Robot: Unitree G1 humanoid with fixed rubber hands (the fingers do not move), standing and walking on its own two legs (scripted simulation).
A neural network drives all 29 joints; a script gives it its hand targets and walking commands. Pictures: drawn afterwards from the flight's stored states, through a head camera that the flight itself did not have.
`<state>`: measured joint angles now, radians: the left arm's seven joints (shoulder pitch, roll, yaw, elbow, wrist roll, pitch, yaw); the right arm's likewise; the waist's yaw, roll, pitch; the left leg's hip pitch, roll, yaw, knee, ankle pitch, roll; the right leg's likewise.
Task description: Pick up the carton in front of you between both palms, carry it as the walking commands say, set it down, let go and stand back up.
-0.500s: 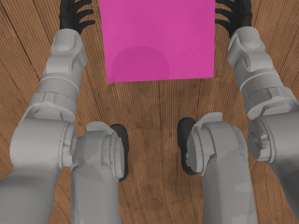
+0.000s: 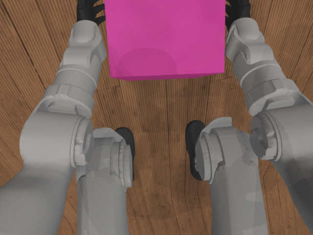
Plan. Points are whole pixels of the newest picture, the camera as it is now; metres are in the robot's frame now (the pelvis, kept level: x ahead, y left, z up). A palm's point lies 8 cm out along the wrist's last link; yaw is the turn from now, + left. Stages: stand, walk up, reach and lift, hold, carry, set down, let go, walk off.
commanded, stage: reach and lift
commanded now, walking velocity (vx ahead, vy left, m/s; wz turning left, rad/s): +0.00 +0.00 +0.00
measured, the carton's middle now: (162, 35) +0.51 -0.02 -0.25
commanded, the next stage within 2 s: none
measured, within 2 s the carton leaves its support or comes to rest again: leaves its support in 0.06 s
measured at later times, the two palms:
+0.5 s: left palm (36, 7) +0.50 +0.13 +0.01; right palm (301, 3) +0.48 -0.17 +0.00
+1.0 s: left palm out of the picture +0.47 +0.14 +0.15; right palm out of the picture +0.45 -0.16 +0.15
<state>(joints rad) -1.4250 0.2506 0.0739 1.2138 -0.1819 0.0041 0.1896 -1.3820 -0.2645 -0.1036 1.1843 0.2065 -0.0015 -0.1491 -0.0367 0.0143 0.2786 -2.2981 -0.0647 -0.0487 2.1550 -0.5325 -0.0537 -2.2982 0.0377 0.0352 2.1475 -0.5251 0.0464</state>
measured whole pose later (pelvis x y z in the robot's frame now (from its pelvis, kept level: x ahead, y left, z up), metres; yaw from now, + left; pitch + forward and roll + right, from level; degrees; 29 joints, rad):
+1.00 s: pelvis +0.04 +0.00 +0.20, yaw +0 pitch +36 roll +0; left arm -0.74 -0.05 0.36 0.66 0.12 0.29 0.09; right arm -0.71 0.04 -0.36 0.62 -0.13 0.31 -0.05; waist -0.01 0.02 -0.23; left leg -1.64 -0.12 -0.10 1.53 -0.52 -0.05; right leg -1.64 0.10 0.10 1.52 -0.51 0.06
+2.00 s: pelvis +0.10 +0.00 +0.40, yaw -1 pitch -3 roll +0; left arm -0.29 -0.16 0.29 0.41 0.27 0.60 0.01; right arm -0.28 0.15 -0.27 0.40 -0.27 0.61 0.01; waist 0.00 0.00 -0.05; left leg -0.18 -0.05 -0.15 0.47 -0.24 -0.01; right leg -0.19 0.05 0.15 0.47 -0.23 0.01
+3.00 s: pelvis +0.11 +0.00 +0.41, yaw -1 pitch -6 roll +0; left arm -0.23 -0.15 0.21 0.22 0.25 0.72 0.01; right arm -0.22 0.14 -0.19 0.20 -0.24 0.73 0.00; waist 0.00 0.00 0.00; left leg -0.06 -0.04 -0.14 0.36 -0.20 -0.01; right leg -0.06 0.04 0.14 0.36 -0.19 0.01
